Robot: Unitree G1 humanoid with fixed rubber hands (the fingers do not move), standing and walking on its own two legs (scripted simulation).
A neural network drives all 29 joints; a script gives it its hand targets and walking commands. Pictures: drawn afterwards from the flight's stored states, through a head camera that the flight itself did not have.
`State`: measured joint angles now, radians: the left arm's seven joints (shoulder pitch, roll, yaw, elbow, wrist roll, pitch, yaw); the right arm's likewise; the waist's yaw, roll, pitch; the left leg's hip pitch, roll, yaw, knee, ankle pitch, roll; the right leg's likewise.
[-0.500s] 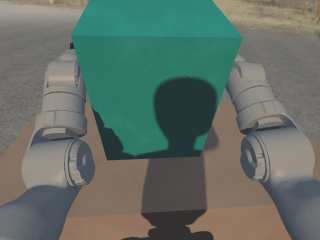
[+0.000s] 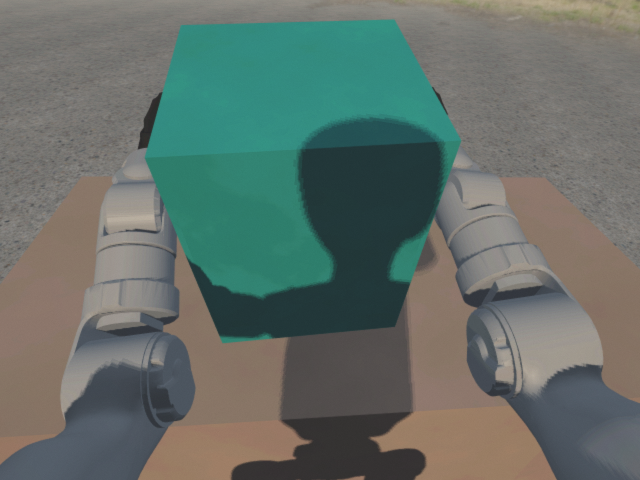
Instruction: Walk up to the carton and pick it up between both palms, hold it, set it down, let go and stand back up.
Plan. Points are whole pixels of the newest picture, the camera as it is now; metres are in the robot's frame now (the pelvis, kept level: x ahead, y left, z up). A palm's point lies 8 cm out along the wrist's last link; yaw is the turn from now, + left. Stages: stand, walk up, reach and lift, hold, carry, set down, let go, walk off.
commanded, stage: set down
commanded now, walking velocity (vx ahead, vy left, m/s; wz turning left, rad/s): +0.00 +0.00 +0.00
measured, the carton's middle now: (301, 194) +0.38 +0.01 +0.23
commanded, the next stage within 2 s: none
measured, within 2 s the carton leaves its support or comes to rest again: neither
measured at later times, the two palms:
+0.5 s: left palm (179, 163) +0.44 +0.15 +0.24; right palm (433, 166) +0.42 -0.16 +0.25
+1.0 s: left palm (191, 171) +0.45 +0.14 +0.22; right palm (435, 179) +0.42 -0.17 +0.23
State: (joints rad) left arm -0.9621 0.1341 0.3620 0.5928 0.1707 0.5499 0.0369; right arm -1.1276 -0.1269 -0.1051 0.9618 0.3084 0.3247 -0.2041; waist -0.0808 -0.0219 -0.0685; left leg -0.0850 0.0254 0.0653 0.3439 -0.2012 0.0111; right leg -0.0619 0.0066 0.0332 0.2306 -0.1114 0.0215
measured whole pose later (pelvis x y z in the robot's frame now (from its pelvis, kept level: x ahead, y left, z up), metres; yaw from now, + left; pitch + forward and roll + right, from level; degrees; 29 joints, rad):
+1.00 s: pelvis +0.01 +0.00 +0.00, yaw +0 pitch -3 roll -1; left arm -1.06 0.18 0.35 0.98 0.15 0.29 0.02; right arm -1.08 -0.09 -0.19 1.02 0.15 0.23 -0.20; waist -0.11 -0.03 -0.03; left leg -0.09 0.03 0.07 0.34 -0.21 0.01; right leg -0.06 0.01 0.03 0.22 -0.11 0.02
